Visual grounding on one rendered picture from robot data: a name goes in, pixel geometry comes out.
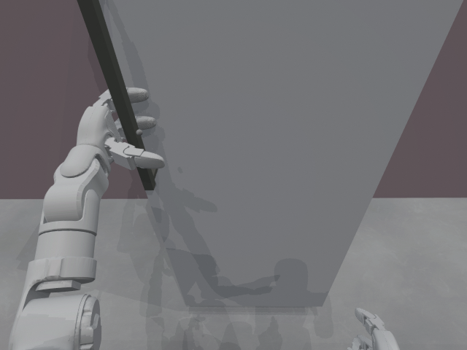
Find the robot right hand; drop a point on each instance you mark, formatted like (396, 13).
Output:
(381, 338)

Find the robot left hand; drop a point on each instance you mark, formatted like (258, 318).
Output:
(97, 128)

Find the fridge door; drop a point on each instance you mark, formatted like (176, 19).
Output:
(276, 120)

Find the handle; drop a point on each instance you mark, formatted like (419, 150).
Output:
(99, 35)

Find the left robot upper arm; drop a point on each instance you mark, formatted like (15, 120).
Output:
(59, 323)

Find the robot left forearm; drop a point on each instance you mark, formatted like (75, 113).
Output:
(68, 228)

